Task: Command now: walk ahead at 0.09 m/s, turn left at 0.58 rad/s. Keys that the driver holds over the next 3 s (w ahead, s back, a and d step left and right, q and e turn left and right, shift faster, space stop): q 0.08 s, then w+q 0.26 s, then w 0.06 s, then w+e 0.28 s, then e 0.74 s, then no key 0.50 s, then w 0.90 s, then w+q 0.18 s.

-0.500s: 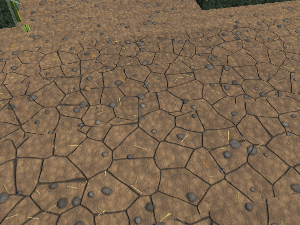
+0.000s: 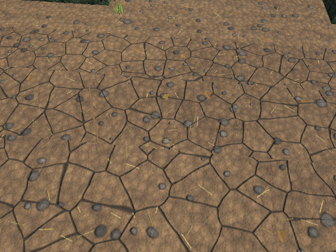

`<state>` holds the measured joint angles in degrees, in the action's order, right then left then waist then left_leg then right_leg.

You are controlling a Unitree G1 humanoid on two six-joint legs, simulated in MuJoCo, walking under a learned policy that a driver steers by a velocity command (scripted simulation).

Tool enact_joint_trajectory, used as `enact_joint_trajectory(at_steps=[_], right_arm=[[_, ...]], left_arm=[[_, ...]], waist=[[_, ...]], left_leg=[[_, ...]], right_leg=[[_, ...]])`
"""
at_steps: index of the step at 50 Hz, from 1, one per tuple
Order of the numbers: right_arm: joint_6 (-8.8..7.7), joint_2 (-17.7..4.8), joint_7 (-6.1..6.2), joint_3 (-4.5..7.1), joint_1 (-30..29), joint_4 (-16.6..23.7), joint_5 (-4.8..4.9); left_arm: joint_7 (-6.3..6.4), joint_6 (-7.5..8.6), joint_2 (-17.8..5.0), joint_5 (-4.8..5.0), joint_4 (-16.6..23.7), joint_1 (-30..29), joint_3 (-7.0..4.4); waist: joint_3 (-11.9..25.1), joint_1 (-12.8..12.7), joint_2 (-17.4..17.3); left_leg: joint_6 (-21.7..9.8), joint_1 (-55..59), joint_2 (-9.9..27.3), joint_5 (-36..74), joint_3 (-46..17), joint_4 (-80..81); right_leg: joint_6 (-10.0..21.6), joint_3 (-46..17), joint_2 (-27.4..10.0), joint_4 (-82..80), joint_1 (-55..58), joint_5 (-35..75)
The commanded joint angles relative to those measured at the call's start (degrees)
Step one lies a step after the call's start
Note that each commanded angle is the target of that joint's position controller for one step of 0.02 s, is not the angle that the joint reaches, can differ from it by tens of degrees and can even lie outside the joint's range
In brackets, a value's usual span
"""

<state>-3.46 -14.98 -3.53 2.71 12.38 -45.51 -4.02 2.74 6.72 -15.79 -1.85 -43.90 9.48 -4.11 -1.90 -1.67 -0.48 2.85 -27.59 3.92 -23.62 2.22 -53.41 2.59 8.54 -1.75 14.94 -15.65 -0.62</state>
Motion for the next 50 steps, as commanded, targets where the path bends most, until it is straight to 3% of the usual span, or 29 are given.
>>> enact_joint_trajectory(at_steps=[1,4,8,9,10,11,13,15,18,21,22,25,28,31,33,34,35,36,37,38,39,41,43,44,45,46,47,48,50], right_arm=[[-0.14,-2.93,-0.85,-0.06,4.36,2.82,0.65],[-0.39,-4.69,-0.43,0.57,4.09,3.64,1.49],[-3.05,-8.2,-0.08,3.51,8.86,2.89,1.2],[-4.25,-10.91,0.9,4.43,11.11,3.07,0.77],[-5.42,-15.07,1.53,4.97,12.47,4.68,1.85],[-6.09,-12.49,2.16,4.77,12.95,2.85,0.71],[-5.51,-8.66,2.3,3.68,10.4,3.1,2.06],[-3.88,-6.2,1.8,2.12,9.87,3.45,1.9],[-2.68,-6.83,0.65,1.72,9.01,4.04,0.64],[-2.9,-6.18,0.2,0.85,11.26,3.46,-0.21],[-2.74,-6.03,0.42,0.74,12.56,2.81,-1.47],[-2.87,-5.24,1.47,0.01,17.19,0.65,-1.69],[-3.21,-5.42,2.59,-0.56,20.01,-0.91,-1.09],[-3.26,-7.3,3.2,-0.53,17.18,-0.12,-0.83],[-3.51,-7.02,4.31,-0.77,22.09,-1.24,0.44],[-3.54,-4.2,5.87,-1.35,33.97,-7.83,0.27],[-3.37,-1.55,7.04,-1.68,41.02,-10.24,1.66],[-3.25,0.16,7.44,-1.97,42.64,-11.18,2.52],[-3.42,2.14,7.25,-3.2,35.34,-7.7,3.15],[-2.33,-0.91,5.32,-3.12,31.47,-6.96,1.11],[-2.26,-1.94,3.42,-3.46,28.23,-6.42,-1.2],[-3.42,-4.45,3.02,-2.76,16.95,-0.78,1.77],[-3.21,-8.59,2.97,-2.59,16.85,-2.75,3.02],[-1.96,-9.52,1.51,-2.8,17.81,-5.22,1.31],[-1.44,1.53,-1.05,-5.33,28.61,-5.09,0.37],[-1.59,-0.15,-3.22,-5.68,33.15,-4.02,-0.96],[-1.97,-9.3,-3.07,-2.84,16.08,1.75,2.13],[-1.96,-10.18,-2.21,-2.36,10.51,6.08,2.91],[-1.72,-9.11,2.42,-2.2,9.37,8.42,1.44]], left_arm=[[0.15,1.31,-9.43,-0.8,5.88,-4.15,-3.49],[0.19,1.32,-8.98,-0.79,6.91,-5.29,-3.78],[-0.39,0.17,-5.82,-1.56,4.87,-5.01,-2.05],[-0.49,-0.06,-2.35,-2.03,5.11,-3.58,-0.8],[-0.83,0.48,-1.1,-1.66,8.8,-6.47,0.1],[-1.99,-0.22,-2.44,-0.57,7.56,-9.32,0.08],[-1.57,-0.98,-6.52,-1.3,5.41,-7.14,-1.39],[-1.23,-0.72,-3.18,-2.28,5.24,-7.6,-0.16],[-2.25,-0.6,-1.39,-1.79,4.99,-7.93,0.58],[-5.12,-0.14,0.29,-3.2,4.5,-7.26,1.64],[-6.23,0.03,-0.37,-3.32,3.77,-5.21,1.76],[-6.48,0.26,-2.81,-2.25,5.04,-6.88,1.03],[-6.06,0.13,-1.42,-2.41,6.86,-9.33,1.44],[-6.77,0.11,-1.59,-2.71,6.79,-5.72,0.86],[-6.86,0.28,-0.42,-3.43,8.01,-9.34,0.94],[-6.78,0.24,0.9,-1.73,8.89,-15.79,1.7],[-6.52,0.32,1.89,-1.87,8.81,-19.47,2.06],[-6.77,0.15,3.82,-2.41,7.88,-20.07,2.67],[-7.48,0.07,4.39,-2.58,4.03,-18.16,3.55],[-7.85,-0.86,7.67,-2.53,4.41,-16.35,4.61],[-7.95,-2.07,5.62,-2.51,4.68,-10.66,4.24],[-8.23,-3.28,-4.3,-3.48,1.33,0.09,1.21],[-7.16,-3.29,-9.97,-2.46,-4.7,13.69,-1.26],[-5.5,-3.42,-10.94,-2.53,-9.29,28.26,-2.39],[-4.59,-3.77,-13.61,-1.94,-12.05,42.03,-3.36],[-5.81,-3.8,-11.9,-2.15,-8.56,38.87,-2.46],[-5.57,-3.55,-12.12,-5.1,-5.18,30.77,-2.07],[-5.78,-3.3,-13.05,-3.33,-2.57,20.7,-2.16],[-7.66,-1.67,-10.59,-1.07,0.08,8.9,-1.05]], waist=[[5.88,1.61,4.52],[6.08,1.69,5.47],[4.24,3.82,2.63],[3.55,4.05,-5.63],[3.48,5.97,-12.72],[-0.85,8.12,-8.94],[0.92,5.34,-5.01],[-0.11,3.82,-3.52],[-0.96,2.98,-4.97],[-1.29,3.93,-5.15],[-1.77,4.08,-5.51],[-1.6,6.04,-4.41],[-2.06,8.06,-4.12],[-1.73,6.37,-3.23],[-2.28,9.55,-3.11],[-6.53,15.17,-3.29],[-8.13,19.29,-1.21],[-7.87,19.48,-0.36],[-6.85,17.69,5.05],[-5.78,13.97,-0.6],[-5.01,8.43,-3.73],[-6.89,1.19,2.84],[-3.49,-3.27,6.54],[-1.27,-8.05,9.0],[20.21,-6.92,22.55],[40.23,-5.36,14.37],[27.12,-8.36,4.24],[22.84,-3.92,1.19],[5.52,6.01,-0.63]], left_leg=[[-1.26,4.58,2.07,4.31,-0.25,6.87],[-4.02,6.2,1.49,8.05,0.11,13.51],[-10.99,23.0,-2.17,13.92,0.1,25.54],[-16.23,27.45,4.9,13.61,-11.14,32.88],[-26.39,30.95,15.96,1.78,-35.23,42.22],[-22.85,31.36,14.17,-10.74,-35.9,45.9],[-19.03,34.61,11.08,-5.63,-30.37,44.65],[-17.18,30.12,9.44,-0.45,-26.01,44.77],[-17.03,22.46,6.26,3.82,-21.0,45.16],[-17.31,14.34,3.74,11.58,-15.5,41.82],[-17.7,15.56,5.68,15.08,-16.48,39.55],[-18.45,28.95,9.19,25.38,-18.97,34.2],[-18.1,35.83,10.7,35.1,-19.25,31.17],[-16.49,31.63,9.33,46.5,-14.98,27.39],[-16.03,38.04,7.72,40.11,-13.56,24.2],[-14.19,55.85,10.82,27.69,-17.81,21.2],[-13.53,67.67,11.19,24.26,-19.05,17.9],[-12.8,68.29,10.3,26.91,-18.27,16.58],[-10.63,49.48,2.86,18.54,-10.37,17.02],[-10.56,21.31,-0.58,14.25,-5.59,23.13],[-10.89,0.08,-0.26,8.81,-6.59,25.78],[-8.35,-5.61,-2.12,7.3,-3.03,18.36],[-2.47,3.78,-4.57,15.87,-0.94,-2.31],[1.54,2.07,-4.76,15.26,-1.34,-19.83],[5.02,-9.88,-9.14,-22.34,0.91,-52.1],[7.43,-20.12,-8.01,-27.11,-7.85,-63.97],[7.82,-30.89,-7.42,-24.01,-6.32,-67.66],[5.08,-29.81,-4.44,-22.59,-6.52,-64.01],[3.71,-23.39,-0.06,-20.42,-6.17,-52.55]], right_leg=[[13.11,-10.45,-17.63,-6.44,5.72,2.48],[11.96,-9.79,-19.09,-4.8,9.14,-2.19],[4.84,-4.46,-14.46,2.92,-1.31,-27.67],[0.71,0.14,-9.25,15.31,-7.49,-27.85],[-2.73,-3.4,0.17,24.68,-20.96,-31.29],[-2.29,-12.17,-0.21,28.56,-28.13,-28.36],[-2.82,-13.32,-0.75,34.6,-30.22,-24.05],[-3.16,-12.75,-1.57,35.89,-27.32,-17.88],[-4.02,-10.88,-0.07,34.29,-20.95,-8.69],[-2.98,-6.99,1.39,35.89,-13.01,-3.96],[-2.52,-8.66,-0.1,39.26,-14.14,-2.47],[-1.52,-9.68,-1.45,37.89,-24.9,-7.33],[-0.73,-8.88,-1.73,37.18,-29.65,-12.2],[0.76,-5.27,0.28,37.71,-22.53,-14.01],[0.55,-6.02,0.47,31.95,-28.17,-8.58],[-0.72,-16.92,-6.23,23.82,-49.9,4.73],[-2.1,-16.94,-6.61,17.89,-64.9,5.03],[-2.72,-13.78,-6.53,15.57,-67.56,5.8],[-1.74,-10.58,-7.96,2.0,-49.28,27.78],[-0.4,-5.37,-4.81,4.6,-17.97,41.09],[-0.62,-5.69,-3.94,19.25,4.01,44.31],[-1.88,-5.02,-3.21,22.33,12.38,27.47],[-3.03,-3.43,-2.62,8.13,20.75,31.47],[1.34,-6.28,-5.48,1.57,32.82,42.36],[18.04,-12.29,-13.96,20.68,61.13,69.7],[30.84,-31.45,-23.99,32.11,78.36,79.42],[27.75,-35.14,-22.94,24.02,62.47,70.99],[26.29,-33.63,-23.26,17.86,45.77,50.58],[25.43,-31.89,-23.59,9.32,5.11,38.65]])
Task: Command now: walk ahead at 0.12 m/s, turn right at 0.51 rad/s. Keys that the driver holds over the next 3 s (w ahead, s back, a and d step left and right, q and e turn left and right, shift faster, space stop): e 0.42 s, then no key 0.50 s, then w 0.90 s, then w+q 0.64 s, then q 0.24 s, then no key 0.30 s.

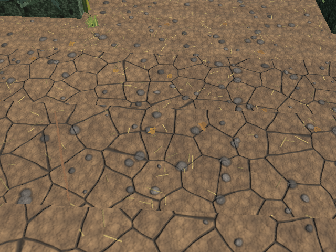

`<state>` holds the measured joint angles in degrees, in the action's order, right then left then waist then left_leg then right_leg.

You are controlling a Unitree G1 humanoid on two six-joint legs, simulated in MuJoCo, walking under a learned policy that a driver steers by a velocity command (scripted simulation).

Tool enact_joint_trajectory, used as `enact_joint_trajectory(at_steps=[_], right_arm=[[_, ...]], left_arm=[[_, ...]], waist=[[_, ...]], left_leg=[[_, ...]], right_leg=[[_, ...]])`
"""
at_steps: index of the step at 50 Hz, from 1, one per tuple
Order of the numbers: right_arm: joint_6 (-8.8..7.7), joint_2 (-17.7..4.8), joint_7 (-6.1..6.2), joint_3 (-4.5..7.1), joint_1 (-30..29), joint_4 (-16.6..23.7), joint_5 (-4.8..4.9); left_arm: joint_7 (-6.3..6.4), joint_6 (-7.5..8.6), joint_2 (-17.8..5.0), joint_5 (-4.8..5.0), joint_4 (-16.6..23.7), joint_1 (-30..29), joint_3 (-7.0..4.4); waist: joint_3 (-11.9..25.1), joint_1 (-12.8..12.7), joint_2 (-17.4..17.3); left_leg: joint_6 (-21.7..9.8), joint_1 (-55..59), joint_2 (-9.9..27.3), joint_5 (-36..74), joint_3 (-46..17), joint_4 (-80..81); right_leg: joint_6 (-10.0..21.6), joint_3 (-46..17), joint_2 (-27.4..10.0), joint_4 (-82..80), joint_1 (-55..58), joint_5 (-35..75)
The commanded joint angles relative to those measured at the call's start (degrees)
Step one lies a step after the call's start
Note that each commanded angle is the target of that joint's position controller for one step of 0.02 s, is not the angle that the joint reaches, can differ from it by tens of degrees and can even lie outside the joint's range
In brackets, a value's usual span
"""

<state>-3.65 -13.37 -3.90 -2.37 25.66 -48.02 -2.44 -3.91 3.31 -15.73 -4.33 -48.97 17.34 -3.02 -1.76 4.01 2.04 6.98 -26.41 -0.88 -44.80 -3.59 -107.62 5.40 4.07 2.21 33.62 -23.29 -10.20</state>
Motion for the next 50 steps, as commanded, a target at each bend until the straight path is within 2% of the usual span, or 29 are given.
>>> enact_joint_trajectory(at_steps=[1,2,3,4,5,7,10,12,15,17,18,19,20,21,23,24,25,27,33,35,37,38,39,40,41,45,47,49,50], right_arm=[[-0.73,-6.76,3.85,1.57,-0.64,9.22,-0.82],[-0.77,-3.2,3.96,0.46,1.62,8.16,-1.9],[-0.19,-3.24,3.31,0.54,1.95,8.6,-2.19],[-0.19,-5.45,2.16,1.64,3.11,7.0,-1.56],[0.07,-5.02,1.38,1.73,0.67,6.79,-1.51],[0.91,-4.49,1.55,1.93,-5.55,8.19,-0.6],[1.79,-8.04,3.34,3.39,-13.12,9.75,-1.13],[1.93,-8.08,4.62,3.91,-18.77,11.29,-1.17],[1.13,-8.62,5.63,4.88,-21.89,12.26,0.88],[0.4,-9.29,5.4,5.68,-18.1,11.85,2.46],[-0.11,-10.82,5.44,6.41,-13.52,11.62,3.04],[-0.87,-15.26,6.09,8.24,-9.73,12.21,1.5],[-1.64,-14.55,6.54,8.9,-8.0,11.87,-1.6],[-1.94,-13.94,6.3,9.1,-9.95,11.66,-1.26],[-2.13,-9.43,4.77,7.88,-18.2,14.25,1.66],[-1.93,-9.61,4.29,8.35,-20.06,15.23,2.08],[-1.54,-10.07,4.03,8.81,-21.2,16.43,1.24],[-1.19,-10.93,3.83,9.71,-21.18,16.95,0.29],[-1.71,-10.01,3.3,10.37,-12.74,13.72,1.82],[-1.84,-9.54,2.8,9.76,-13.74,13.07,2.31],[-1.56,-4.67,0.8,6.95,-18.56,12.17,2.31],[-1.27,-1.85,-0.65,5.76,-17.97,11.11,1.91],[-1.19,-1.62,-0.68,6.23,-6.45,9.71,1.51],[-1.07,-5.71,0.44,7.59,-8.79,8.69,1.54],[-0.73,-9.68,0.95,8.73,-14.19,9.15,1.56],[-0.92,-5.33,0.51,7.59,-14.04,7.2,2.02],[-1.01,-5.29,0.31,7.76,-13.32,6.07,2.1],[-0.86,-8.2,1.49,9.26,-13.39,6.02,0.73],[-0.97,-7.37,2.21,9.16,-13.62,5.94,0.34]], left_arm=[[-1.48,2.52,-8.62,1.13,6.09,-2.35,-1.64],[-0.66,4.09,-4.64,1.27,8.12,-6.82,0.13],[-0.03,4.63,-6.56,1.5,8.08,-6.06,-0.6],[0.64,5.3,-7.58,1.72,9.35,-7.76,-0.94],[0.87,5.65,-10.17,1.3,10.17,-8.5,-1.51],[0.83,5.4,-10.64,2.04,9.12,-4.07,-2.0],[0.12,4.19,-10.27,2.57,10.16,-0.21,-3.19],[0.29,3.07,-8.28,2.57,10.36,3.12,-3.12],[1.47,1.84,-7.01,3.15,11.42,3.54,-2.65],[1.17,1.24,-6.35,2.77,12.48,0.47,-1.77],[1.01,0.92,-3.77,2.58,12.83,1.12,-0.68],[1.06,0.72,1.03,1.65,15.97,2.1,0.98],[1.63,0.83,-5.03,1.02,15.77,-2.35,-0.92],[2.55,0.08,-6.31,1.08,13.6,-1.69,-1.39],[3.73,-0.77,-7.0,-0.12,10.32,2.29,-2.11],[3.21,-0.88,-5.33,-0.93,10.04,2.82,-1.41],[2.49,-1.08,-4.16,-0.78,9.53,3.53,-1.03],[1.44,-1.52,-2.5,0.96,8.42,3.86,-0.13],[-0.26,-2.53,-1.6,1.48,8.28,-4.01,1.08],[-0.06,-1.78,-3.49,2.55,8.68,-5.18,0.37],[-1.1,-0.1,-1.58,5.21,8.37,-4.08,0.83],[-1.77,0.92,-0.31,6.09,9.27,-1.96,1.45],[-1.77,1.52,-5.25,6.98,10.51,-5.54,1.09],[-2.64,1.11,-6.21,4.66,10.92,-8.97,0.22],[-2.72,0.89,-7.55,4.11,10.12,-6.59,-0.79],[-1.84,0.41,-4.07,4.62,9.82,-5.97,-0.41],[-1.58,0.45,-4.2,4.59,9.0,-4.98,-0.71],[0.12,0.39,-7.93,3.12,8.34,-2.08,-2.78],[1.13,0.7,-7.64,2.69,7.88,-0.55,-2.99]], waist=[[1.45,4.06,-2.94],[-0.89,4.55,-1.85],[0.09,5.01,1.22],[2.56,4.09,-3.39],[1.49,3.67,-2.71],[3.3,1.33,1.11],[4.54,-3.19,0.67],[5.2,-6.37,1.59],[6.49,-6.84,1.85],[8.33,-2.93,1.14],[11.87,-1.21,-1.32],[15.81,-1.09,-16.55],[9.83,2.23,-6.89],[9.27,0.22,-2.34],[7.35,-4.11,-9.04],[6.56,-5.07,-9.75],[6.79,-5.34,-9.14],[5.0,-4.58,-7.17],[1.98,1.26,-7.23],[3.12,-0.16,-6.62],[6.34,-5.2,-4.76],[10.34,-6.97,-3.87],[15.8,0.56,4.45],[8.91,-0.01,1.84],[7.11,-2.51,-0.93],[4.06,-3.08,-0.53],[3.98,-3.15,0.1],[1.05,-4.37,1.16],[-0.68,-5.04,2.2]], left_leg=[[-1.75,-13.7,7.25,4.29,-1.96,8.36],[-3.18,-8.34,8.54,17.6,-3.27,21.32],[-3.3,-6.66,7.64,23.58,-1.13,23.48],[-3.54,0.53,7.23,34.4,0.54,39.51],[-3.79,4.69,6.71,40.27,2.79,48.96],[-3.7,6.34,5.08,41.14,2.88,53.77],[-2.63,-0.47,4.39,36.7,0.24,63.12],[-3.13,-5.94,4.05,31.53,-0.86,68.06],[-6.04,-2.78,1.77,29.96,0.44,76.86],[-11.35,13.72,2.33,38.83,1.04,84.92],[-17.88,25.9,8.18,48.11,-2.72,86.77],[-34.89,42.65,24.11,62.16,-23.35,89.54],[-35.39,43.39,28.68,66.42,-27.42,92.41],[-30.81,39.67,25.88,66.53,-20.08,93.12],[-24.76,29.06,17.96,65.41,-8.48,93.51],[-23.89,23.12,15.97,65.48,-5.09,93.71],[-23.68,18.5,14.71,63.73,-2.33,94.33],[-22.48,13.08,12.58,55.39,2.28,96.1],[-20.46,17.88,15.66,25.21,-3.93,94.42],[-20.91,17.23,16.65,24.38,-6.44,92.58],[-16.08,8.97,13.87,32.16,-4.42,88.22],[-11.55,5.86,12.08,35.79,-1.8,85.55],[-7.55,7.38,6.55,32.83,4.88,83.1],[-5.23,10.11,4.71,33.63,6.79,82.64],[-5.88,12.92,4.48,34.22,7.81,80.28],[-8.62,10.92,5.38,34.63,6.96,81.84],[-8.99,11.19,5.35,30.59,7.11,82.07],[-11.58,6.93,3.99,14.92,8.22,80.68],[-12.65,3.46,3.8,12.16,8.16,79.68]], right_leg=[[20.71,-23.2,-24.81,-13.54,-3.75,42.83],[19.56,-20.87,-20.65,-19.81,-14.36,39.33],[19.68,-19.76,-17.67,-19.06,-15.86,37.71],[16.28,-13.61,-12.33,-19.38,-18.03,31.14],[13.76,-11.26,-9.56,-18.1,-19.29,31.99],[11.05,-14.32,-10.19,-17.08,-12.57,32.92],[13.19,-22.96,-13.57,-14.67,3.92,18.33],[15.27,-29.47,-15.83,-13.84,13.6,10.95],[13.77,-34.11,-15.19,-13.35,18.18,5.36],[10.0,-32.16,-11.61,-11.75,9.8,8.61],[5.93,-28.51,-8.79,-7.26,3.51,3.55],[-2.03,-16.58,3.06,2.39,-15.65,-17.54],[-7.05,-13.29,3.73,13.29,-26.02,-27.18],[-9.14,-12.65,1.27,18.55,-24.44,-22.88],[-11.82,-10.16,0.13,24.41,-17.85,-13.8],[-11.92,-7.44,0.53,29.87,-14.51,-10.69],[-11.81,-5.54,1.14,33.98,-11.89,-8.77],[-11.84,-3.19,0.11,31.93,-8.98,-4.51],[-9.83,-1.1,-5.38,4.16,-5.88,-7.57],[-7.77,-0.33,-4.76,-2.82,-1.48,-4.77],[-5.19,-1.8,-5.37,-11.7,14.5,10.25],[-2.73,-4.86,-9.19,-11.49,23.59,19.44],[6.96,-12.58,-15.5,-7.87,26.99,27.08],[6.29,-13.65,-14.13,-8.47,15.39,15.69],[2.56,-10.51,-11.19,-8.96,9.95,9.88],[-1.11,-8.01,-8.21,-8.38,8.15,1.09],[-0.91,-7.85,-7.6,-8.9,8.47,-4.08],[3.11,-9.37,-7.49,-10.88,9.03,-22.99],[5.64,-12.96,-9.46,-13.31,10.82,-28.09]])
Over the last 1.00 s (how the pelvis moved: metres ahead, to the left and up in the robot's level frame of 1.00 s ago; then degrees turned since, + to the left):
0.42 0.03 -0.19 2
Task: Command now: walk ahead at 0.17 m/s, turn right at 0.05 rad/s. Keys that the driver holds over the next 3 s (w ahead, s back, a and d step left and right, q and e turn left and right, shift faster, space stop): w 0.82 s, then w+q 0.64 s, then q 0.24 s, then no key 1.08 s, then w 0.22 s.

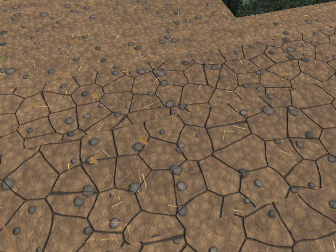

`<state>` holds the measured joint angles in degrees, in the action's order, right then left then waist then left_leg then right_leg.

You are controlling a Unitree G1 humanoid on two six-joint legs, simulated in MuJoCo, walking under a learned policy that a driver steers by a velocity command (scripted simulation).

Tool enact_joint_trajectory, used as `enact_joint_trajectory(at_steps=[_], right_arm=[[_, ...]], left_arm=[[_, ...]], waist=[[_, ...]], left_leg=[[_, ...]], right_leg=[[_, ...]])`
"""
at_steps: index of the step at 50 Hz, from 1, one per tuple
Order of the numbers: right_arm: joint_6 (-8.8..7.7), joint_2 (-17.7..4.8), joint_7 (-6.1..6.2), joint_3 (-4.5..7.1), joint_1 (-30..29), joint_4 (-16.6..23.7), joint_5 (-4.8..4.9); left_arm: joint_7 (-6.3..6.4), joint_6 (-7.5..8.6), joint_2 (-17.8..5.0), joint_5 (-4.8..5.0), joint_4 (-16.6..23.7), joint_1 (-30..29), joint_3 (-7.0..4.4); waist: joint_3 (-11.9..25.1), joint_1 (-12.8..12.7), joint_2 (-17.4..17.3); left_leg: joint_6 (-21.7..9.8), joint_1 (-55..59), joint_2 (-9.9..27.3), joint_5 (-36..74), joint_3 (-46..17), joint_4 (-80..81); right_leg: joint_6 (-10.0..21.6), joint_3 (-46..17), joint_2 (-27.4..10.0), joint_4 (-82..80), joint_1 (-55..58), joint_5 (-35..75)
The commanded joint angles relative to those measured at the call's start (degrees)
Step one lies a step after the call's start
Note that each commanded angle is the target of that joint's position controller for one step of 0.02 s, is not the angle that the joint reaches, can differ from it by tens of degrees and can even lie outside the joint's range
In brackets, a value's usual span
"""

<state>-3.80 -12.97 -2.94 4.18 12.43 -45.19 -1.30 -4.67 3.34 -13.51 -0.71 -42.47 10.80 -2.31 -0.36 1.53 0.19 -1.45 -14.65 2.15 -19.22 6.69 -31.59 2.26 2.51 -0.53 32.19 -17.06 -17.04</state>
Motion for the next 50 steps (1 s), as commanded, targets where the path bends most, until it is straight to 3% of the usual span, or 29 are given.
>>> enact_joint_trajectory(at_steps=[1,4,8,9,10,11,12,14,17,19,22,25,27,28,29,30,31,32,34,36,37,39,40,41,42,45,46,47,50], right_arm=[[-1.01,-6.49,1.91,2.25,-1.16,3.15,-0.9],[-2.54,-4.02,2.62,1.23,-3.55,3.77,-1.01],[-4.22,-4.13,1.9,1.26,6.23,0.23,-2.1],[-4.68,-6.65,2.23,1.92,13.13,-1.74,-2.82],[-4.95,-11.4,2.4,2.7,21.91,-3.29,-3.43],[-5.04,-10.27,2.34,1.93,25.66,-4.11,-4.34],[-4.72,-8.11,1.79,1.2,22.59,-4.97,-4.14],[-3.74,-4.74,0.77,-0.53,15.9,-4.89,-2.83],[-2.62,-2.32,1.2,-2.15,12.49,-4.08,-2.19],[-2.54,-4.0,0.47,-2.1,13.17,-5.25,-2.57],[-2.77,-7.69,-0.99,-1.41,16.79,-8.51,-2.6],[-2.13,-7.67,-0.81,-1.38,16.01,-9.98,-3.14],[-1.53,-7.99,-0.92,-1.26,15.7,-10.47,-4.27],[-1.67,-7.28,-1.3,-1.38,15.8,-10.15,-4.89],[-2.38,-0.51,-2.33,-3.48,25.21,-10.26,-6.59],[-2.59,-0.59,-3.71,-3.76,20.61,-10.94,-5.79],[-3.28,-4.04,-3.2,-2.15,7.41,-7.29,-2.95],[-3.7,-6.31,-1.28,-1.36,4.46,-7.19,-2.35],[-3.47,-1.51,0.88,-2.93,5.42,-6.58,-4.39],[-2.04,1.47,1.33,-3.96,5.95,-5.62,-4.56],[-1.5,0.78,1.31,-4.0,5.0,-4.95,-3.86],[-0.81,-0.47,0.87,-4.12,1.2,-3.01,-3.88],[-0.45,0.53,0.43,-4.66,-0.13,-2.1,-4.18],[-0.35,1.57,-0.82,-5.31,5.66,-4.01,-5.12],[-0.59,0.44,-1.51,-5.12,4.32,-3.08,-5.76],[-1.26,-2.02,-0.41,-4.8,-8.39,1.31,-4.19],[-1.29,-1.56,-0.23,-5.22,-8.83,0.51,-4.22],[-0.99,0.18,-0.4,-5.46,-9.44,0.55,-4.71],[0.5,-1.15,-1.28,-5.44,-10.92,2.45,-4.78]], left_arm=[[2.98,1.16,-9.13,-1.1,0.79,8.0,-3.67],[4.75,1.96,-6.28,-0.25,0.32,7.1,-2.52],[3.87,0.45,-8.01,-2.29,1.48,-2.41,-2.74],[3.47,0.67,-5.57,-3.42,2.93,-4.64,-2.3],[2.4,1.56,-2.34,-4.43,4.26,-7.93,-1.38],[1.62,2.68,-0.85,-3.32,2.81,-8.23,-0.87],[1.93,3.21,-2.0,-2.7,1.24,-7.1,-1.29],[2.58,2.64,-4.35,-4.23,-1.12,-3.32,-2.48],[1.13,0.9,-0.13,-4.43,-1.32,-6.46,-0.99],[0.14,-0.05,2.1,-3.13,-0.07,-11.39,0.55],[0.14,-0.47,-1.48,-2.8,0.99,-14.25,0.29],[1.32,0.06,-3.29,-2.65,1.75,-16.49,-0.14],[1.69,0.85,-5.71,-1.66,-0.35,-9.64,-1.43],[2.23,1.47,-8.32,-1.39,-3.66,1.14,-2.47],[2.47,1.55,-9.44,-2.01,-6.1,15.77,-2.41],[3.07,1.74,-8.46,-3.92,-10.16,28.95,-2.24],[3.24,3.14,-8.37,-5.03,-11.4,25.61,-2.33],[3.43,3.77,-6.87,-3.5,-10.0,15.85,-2.08],[4.0,3.53,0.15,-2.14,-9.88,8.69,0.42],[4.21,3.88,2.52,-2.24,-8.93,3.65,1.36],[4.25,4.73,0.8,-1.9,-8.97,3.37,0.81],[3.65,5.38,-1.66,-3.2,-9.63,5.62,0.34],[2.8,5.25,-2.13,-4.23,-10.67,6.8,0.27],[2.68,5.05,-2.79,-5.6,-11.3,8.4,-0.11],[2.97,5.2,-1.84,-5.33,-10.72,10.58,0.1],[5.06,5.34,1.23,-5.32,-18.02,26.79,1.69],[5.6,5.19,1.91,-4.9,-18.44,28.15,2.19],[4.86,4.44,2.58,-5.1,-18.28,28.01,3.14],[3.45,4.23,2.72,-5.54,-17.93,25.82,4.8]], waist=[[-2.74,-3.51,5.72],[-3.54,-3.18,7.15],[-4.34,3.76,2.78],[-2.6,6.35,-4.18],[-1.31,9.59,-11.6],[-6.15,10.75,-6.06],[-9.25,8.11,-3.63],[-6.77,2.88,-2.87],[-6.92,0.61,-4.01],[-7.88,1.37,-4.13],[-8.54,1.05,-5.29],[-8.06,-0.66,-4.45],[-3.15,-4.31,-4.51],[3.89,-7.14,-1.61],[18.43,-8.08,8.56],[19.35,-13.73,7.85],[2.72,-13.81,5.72],[-4.01,-9.84,4.0],[-1.8,-3.94,1.17],[-2.78,-0.37,0.19],[-2.63,-0.25,0.95],[-2.29,-1.29,0.52],[-2.51,-1.4,1.44],[-2.24,-0.37,2.38],[-1.93,-1.89,0.39],[-4.27,-9.06,-0.6],[-3.49,-9.78,-1.62],[-3.92,-9.37,1.92],[-8.54,-7.22,0.96]], left_leg=[[-4.69,-11.21,0.55,-11.67,-2.26,1.04],[-6.1,-11.23,-0.71,-4.65,-3.09,-3.42],[-7.86,11.96,-2.17,2.02,-1.75,5.65],[-11.7,19.61,3.32,0.36,-11.5,8.28],[-20.27,33.28,15.35,7.72,-35.07,16.23],[-21.59,38.12,21.54,9.1,-39.78,20.49],[-19.52,37.79,21.67,8.8,-35.86,20.64],[-16.41,30.76,17.02,13.21,-24.8,21.33],[-12.78,17.54,10.58,16.97,-14.16,26.12],[-11.87,9.5,7.6,16.4,-9.03,27.52],[-13.77,12.42,11.6,23.58,-10.71,26.52],[-12.67,17.42,13.0,34.96,-9.72,23.07],[-9.06,13.63,9.95,49.38,-5.4,12.9],[-5.48,6.37,5.83,47.15,-2.65,-0.03],[-1.43,-14.04,-2.61,20.54,-2.48,-19.58],[-2.15,-26.02,-8.38,-14.86,-7.89,-37.99],[-5.48,-34.08,-4.5,-11.71,-14.08,-44.07],[-6.17,-31.79,-0.34,-5.98,-12.78,-43.6],[-6.58,-20.41,4.32,-1.34,-13.51,-37.92],[-4.51,-14.98,5.89,-1.29,-12.63,-32.46],[-3.46,-15.28,5.7,-0.42,-11.63,-28.98],[-2.11,-13.35,4.81,9.64,-8.87,-20.75],[-1.76,-9.91,4.12,14.48,-7.24,-19.22],[-1.36,-6.12,3.57,22.8,-7.2,-26.71],[-1.42,-12.51,3.7,29.04,-8.1,-23.64],[0.41,-47.02,9.12,37.11,-17.02,-8.46],[-0.08,-42.93,9.74,45.81,-15.88,-0.32],[-1.01,-32.52,7.66,50.25,-11.09,-1.31],[-2.32,-22.07,7.38,50.31,-10.89,-7.93]], right_leg=[[11.47,-17.11,-10.36,-14.96,8.25,-22.64],[15.05,-26.99,-17.56,-19.85,12.67,-19.62],[12.03,-13.03,-9.53,-13.17,-0.75,-13.43],[8.73,-6.99,-3.4,0.19,-7.58,-11.35],[3.71,-2.6,4.95,18.81,-23.56,-13.39],[4.69,-12.3,3.77,25.5,-37.06,-16.12],[4.79,-13.71,1.71,30.06,-41.13,-12.19],[4.87,-9.07,-1.14,31.85,-34.85,-6.48],[4.56,-2.3,-2.17,21.39,-22.92,6.57],[3.78,0.48,-0.96,9.75,-12.96,12.78],[2.94,-0.64,0.36,3.53,-11.25,11.99],[4.04,0.58,2.1,-1.96,-8.82,14.94],[5.84,2.29,4.42,-0.38,5.7,16.93],[8.38,-0.39,3.14,3.76,20.44,19.88],[20.19,-21.61,-8.58,-0.08,48.52,9.16],[23.19,-41.97,-17.21,-11.96,53.82,-5.44],[16.23,-38.64,-15.28,-17.05,39.08,-14.25],[14.43,-32.65,-14.91,-18.58,24.8,-10.94],[14.17,-25.44,-13.77,-21.14,11.08,-0.12],[13.49,-20.98,-12.77,-25.1,1.6,5.11],[13.19,-17.95,-11.24,-26.18,0.88,6.12],[12.3,-11.06,-7.66,-25.76,-3.06,8.99],[11.87,-8.47,-6.07,-25.07,-7.52,9.75],[11.3,-6.37,-5.15,-20.74,-11.88,11.96],[12.38,-5.83,-4.79,-18.0,-7.23,11.35],[13.88,-16.09,-14.58,-8.83,25.95,10.67],[12.28,-12.34,-11.64,-5.4,23.31,7.18],[12.06,-9.29,-8.93,-6.27,13.19,5.67],[12.15,-10.12,-10.8,-6.02,-1.64,-1.75]])
Over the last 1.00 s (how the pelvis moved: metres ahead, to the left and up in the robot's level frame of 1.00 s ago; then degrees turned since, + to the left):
0.10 0.03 0.01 -22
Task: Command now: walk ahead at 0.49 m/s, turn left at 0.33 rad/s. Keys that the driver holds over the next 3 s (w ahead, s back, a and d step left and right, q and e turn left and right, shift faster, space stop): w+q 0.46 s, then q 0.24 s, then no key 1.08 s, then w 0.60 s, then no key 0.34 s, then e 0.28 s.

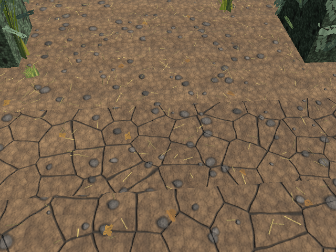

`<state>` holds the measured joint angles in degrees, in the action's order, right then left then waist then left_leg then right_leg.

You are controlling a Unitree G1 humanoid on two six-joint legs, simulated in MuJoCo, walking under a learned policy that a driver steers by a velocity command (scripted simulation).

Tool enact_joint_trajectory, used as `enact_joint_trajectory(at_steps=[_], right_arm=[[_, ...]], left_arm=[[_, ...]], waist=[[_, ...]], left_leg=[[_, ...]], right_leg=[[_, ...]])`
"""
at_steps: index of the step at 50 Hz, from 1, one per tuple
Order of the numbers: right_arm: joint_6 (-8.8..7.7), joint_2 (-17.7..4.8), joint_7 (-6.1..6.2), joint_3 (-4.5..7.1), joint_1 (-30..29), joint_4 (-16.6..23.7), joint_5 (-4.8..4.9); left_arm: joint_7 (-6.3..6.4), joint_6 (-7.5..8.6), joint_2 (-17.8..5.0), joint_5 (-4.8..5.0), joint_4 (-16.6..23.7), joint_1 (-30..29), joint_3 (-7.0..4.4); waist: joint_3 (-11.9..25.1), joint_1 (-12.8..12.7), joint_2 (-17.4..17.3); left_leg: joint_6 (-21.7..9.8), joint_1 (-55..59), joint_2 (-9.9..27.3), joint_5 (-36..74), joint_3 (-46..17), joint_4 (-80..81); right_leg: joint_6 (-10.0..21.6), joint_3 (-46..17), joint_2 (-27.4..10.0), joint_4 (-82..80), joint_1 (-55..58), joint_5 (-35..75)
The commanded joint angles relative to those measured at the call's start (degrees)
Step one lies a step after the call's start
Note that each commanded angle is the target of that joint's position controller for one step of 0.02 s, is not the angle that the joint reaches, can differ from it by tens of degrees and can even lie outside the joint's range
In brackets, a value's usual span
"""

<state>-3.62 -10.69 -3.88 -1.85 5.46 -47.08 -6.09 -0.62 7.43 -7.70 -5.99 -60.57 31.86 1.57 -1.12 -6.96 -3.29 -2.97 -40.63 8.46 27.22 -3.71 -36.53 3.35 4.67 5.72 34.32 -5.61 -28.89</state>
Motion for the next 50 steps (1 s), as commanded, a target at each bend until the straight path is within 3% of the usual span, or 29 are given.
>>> enact_joint_trajectory(at_steps=[1,6,9,10,11,12,13,14,15,17,18,19,20,22,25,28,29,30,31,32,34,35,37,39,43,47,48,49,50], right_arm=[[0.46,-4.53,-0.49,0.84,-6.24,5.39,0.02],[0.79,-2.7,-0.71,0.09,-13.1,7.1,-0.39],[-0.02,-8.09,0.49,2.55,-2.68,0.63,0.3],[-0.23,-11.26,1.61,4.51,14.87,-5.31,1.84],[-0.5,-15.18,2.69,6.77,30.48,-8.82,1.99],[-0.02,-19.71,1.12,8.17,39.36,-9.18,3.36],[-0.01,-15.24,0.04,7.05,42.83,-11.81,1.62],[-0.24,-15.01,0.9,7.42,39.11,-11.64,1.81],[-0.47,-13.65,0.98,6.65,32.29,-10.42,1.5],[-0.73,-11.38,-0.22,5.32,20.24,-5.82,0.8],[-2.79,-6.02,0.45,3.37,13.16,-3.54,2.06],[-3.62,-4.98,0.49,2.66,7.65,-1.07,2.84],[-4.31,-9.19,0.04,3.37,4.9,-0.62,3.09],[-4.06,-13.53,-1.42,5.13,5.31,0.22,2.48],[-3.44,-13.71,-2.49,6.5,9.79,0.15,2.45],[-3.19,-12.17,-1.76,6.39,11.32,1.69,1.72],[-3.53,-9.84,-1.98,5.74,8.95,4.5,2.05],[-3.78,-0.99,-1.28,3.58,18.36,5.79,2.94],[-3.41,-2.88,-0.65,3.98,20.07,4.59,3.59],[-2.4,-6.63,0.71,5.02,15.51,4.5,3.46],[-1.22,-7.92,3.92,5.66,17.3,2.49,1.45],[-1.05,-6.07,4.31,4.99,16.46,2.81,0.74],[-0.48,-4.37,2.81,4.34,15.71,3.18,1.35],[-0.06,-6.11,0.79,4.6,13.47,4.08,2.42],[0.02,-8.03,0.51,4.86,10.79,6.03,3.25],[-1.91,-8.51,-0.25,5.53,12.72,6.65,5.82],[-2.63,-10.33,-0.17,5.55,11.85,8.77,6.37],[-3.01,-15.56,-0.48,6.96,7.93,10.8,6.86],[-2.96,-15.12,-0.46,7.67,8.88,9.36,5.96]], left_arm=[[-0.15,0.55,-3.71,0.41,-0.15,5.48,0.77],[2.68,-0.75,-6.01,1.8,-2.42,12.52,0.49],[1.73,-2.19,-9.56,3.14,-2.12,10.6,-0.31],[-0.44,-3.31,-11.82,0.69,-2.74,10.09,-0.92],[-2.49,-3.76,-9.73,-0.95,-1.44,8.97,-0.02],[-4.93,-3.52,0.17,-1.85,-2.91,21.89,2.61],[-6.27,-2.44,-9.16,1.14,3.44,6.3,0.43],[-5.96,-0.77,-11.04,3.28,9.61,-7.97,-0.44],[-4.78,-0.41,-11.75,3.6,11.4,-16.15,-0.84],[-1.07,0.47,-12.14,2.32,14.04,-16.18,-1.61],[0.2,-0.46,-7.22,0.98,14.4,-13.94,-0.16],[0.48,-0.84,-5.92,0.54,13.02,-12.86,0.11],[-0.11,-1.63,-4.15,1.13,13.33,-11.64,0.94],[-1.41,-3.16,-5.88,3.11,13.91,-14.03,1.26],[-1.29,-2.59,-9.86,4.0,15.59,-21.08,0.62],[-0.41,0.33,-17.77,4.06,15.43,-20.91,-2.81],[0.19,1.16,-22.08,4.34,14.18,-13.36,-4.41],[0.59,1.35,-26.04,4.23,13.78,-4.68,-5.15],[0.27,0.6,-22.06,3.3,14.11,-5.09,-4.39],[0.84,0.57,-19.86,3.65,15.73,-11.08,-4.6],[1.93,-0.41,-12.71,5.98,18.67,-22.31,-2.93],[2.53,-0.33,-12.39,5.69,19.12,-23.61,-2.99],[3.53,0.51,-13.97,4.4,20.72,-26.44,-3.99],[3.46,0.9,-17.2,4.59,21.42,-26.99,-5.74],[1.95,0.67,-17.76,4.46,22.22,-26.43,-7.2],[-0.76,-0.88,-12.13,5.27,19.83,-27.94,-4.76],[-1.87,-1.42,-8.48,5.3,18.8,-21.93,-3.64],[-1.23,-1.13,-11.3,5.56,19.24,-17.35,-4.97],[-0.75,-1.48,-15.53,4.75,18.58,-21.85,-6.21]], waist=[[-9.54,0.34,2.99],[-12.76,-4.5,3.53],[-7.73,0.23,-0.95],[-0.63,6.33,-2.51],[4.77,14.15,-5.91],[30.73,11.07,-15.24],[30.45,18.84,-3.33],[19.68,20.75,-2.84],[7.42,18.69,4.22],[-0.66,8.48,1.41],[-1.62,3.94,3.07],[-4.84,2.7,3.94],[-2.81,0.62,-1.1],[-2.43,1.58,-0.88],[-1.75,4.72,1.31],[2.84,3.12,3.11],[9.18,-0.64,7.85],[25.3,1.67,21.31],[23.82,1.96,19.13],[12.26,2.15,13.46],[9.06,7.18,9.8],[7.05,8.43,10.27],[7.36,9.72,6.82],[6.29,8.65,6.62],[5.29,7.27,7.29],[6.41,9.65,5.93],[10.24,7.02,0.22],[6.18,4.03,-6.14],[3.15,7.22,-2.56]], left_leg=[[-1.27,-0.05,1.38,1.11,-0.4,0.78],[-0.49,4.46,1.3,-3.61,3.92,14.86],[-0.27,20.7,-1.07,-4.59,7.04,21.91],[-1.21,42.82,-2.47,5.46,8.54,21.68],[-4.6,67.2,-2.26,6.79,9.72,15.49],[-23.12,101.48,10.76,33.7,-5.34,-10.0],[-24.88,101.78,13.72,23.72,-16.69,-5.56],[-22.14,90.47,13.33,2.77,-18.88,2.33],[-17.03,68.67,10.12,-12.64,-15.2,11.24],[-21.33,38.25,11.93,-9.96,-16.8,15.22],[-18.5,25.8,10.56,-16.84,-14.68,21.02],[-18.33,14.67,8.5,-20.81,-12.73,26.76],[-16.81,10.46,3.74,-23.14,-8.61,26.53],[-14.85,6.4,1.41,-23.46,-7.83,25.89],[-12.68,13.45,0.47,-20.64,-10.01,19.68],[-5.98,16.25,-4.56,-16.4,-9.66,8.75],[-0.82,11.55,-10.01,-19.47,-5.76,-1.5],[3.91,7.2,-17.62,-55.04,0.86,-18.96],[3.94,0.11,-15.08,-68.67,0.0,-31.96],[3.97,-2.76,-10.82,-65.25,-0.25,-36.94],[5.38,5.9,-5.05,-59.92,0.45,-31.76],[6.11,10.22,-3.57,-58.88,1.0,-31.53],[6.81,17.64,-4.13,-55.48,4.86,-26.78],[7.13,22.0,-5.19,-52.59,7.96,-18.36],[4.62,21.26,-3.76,-46.27,4.75,-4.19],[-1.56,37.71,-5.79,-27.0,6.28,13.86],[-9.12,42.41,2.66,-11.75,-2.93,15.95],[-18.25,39.09,10.64,-13.89,-14.49,18.58],[-15.85,36.56,9.23,-28.94,-13.78,19.25]], right_leg=[[10.42,-12.28,-18.03,-6.98,-7.83,11.17],[5.96,-9.79,-16.4,-1.92,2.08,12.1],[2.28,-4.6,-13.21,11.19,4.76,24.54],[-0.57,-1.23,-11.01,23.02,-0.88,30.76],[-3.95,0.74,-10.37,39.12,-17.51,30.05],[-8.3,-1.92,-4.33,68.71,-31.63,-14.1],[-9.76,-4.54,-2.11,78.73,-46.38,-18.33],[-7.73,-5.05,-3.98,78.72,-58.53,-16.1],[-4.94,-5.11,-9.24,73.16,-55.51,-11.3],[-3.59,-7.1,-12.08,57.95,-43.3,-8.11],[-1.33,-12.05,-15.57,40.01,-35.52,3.45],[-1.46,-11.55,-16.16,25.39,-28.77,11.33],[-1.2,-8.7,-14.13,17.21,-19.87,15.01],[-1.8,-5.79,-10.86,8.42,-12.61,23.49],[-2.25,-5.43,-7.82,-1.25,-12.17,36.78],[2.25,-4.0,-6.64,-2.42,-1.32,40.77],[7.81,-8.0,-12.49,-1.43,12.42,57.6],[23.96,-26.6,-30.97,-7.07,30.16,76.91],[25.31,-36.88,-35.77,-12.03,28.72,63.42],[19.28,-31.4,-32.0,-15.04,15.66,43.31],[13.92,-21.53,-26.43,-20.91,1.29,29.36],[13.2,-17.86,-25.45,-23.29,-4.14,31.73],[11.1,-9.83,-21.2,-24.85,-8.96,35.31],[10.12,-4.92,-18.8,-25.28,-10.47,34.4],[11.98,-10.87,-24.1,-22.8,-4.87,32.15],[5.84,-7.47,-19.96,-15.71,-13.01,23.75],[-0.24,-1.87,-15.67,-9.14,-13.76,17.01],[-4.93,2.26,-8.87,-5.33,-19.41,11.01],[-6.05,-0.35,-9.36,-2.83,-21.42,8.2]])
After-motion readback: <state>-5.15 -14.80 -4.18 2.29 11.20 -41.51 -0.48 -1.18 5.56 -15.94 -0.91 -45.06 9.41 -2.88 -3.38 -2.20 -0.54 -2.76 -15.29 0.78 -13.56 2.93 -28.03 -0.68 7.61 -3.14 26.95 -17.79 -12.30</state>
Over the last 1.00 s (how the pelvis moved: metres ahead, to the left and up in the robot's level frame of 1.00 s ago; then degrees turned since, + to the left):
0.47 0.01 -0.02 3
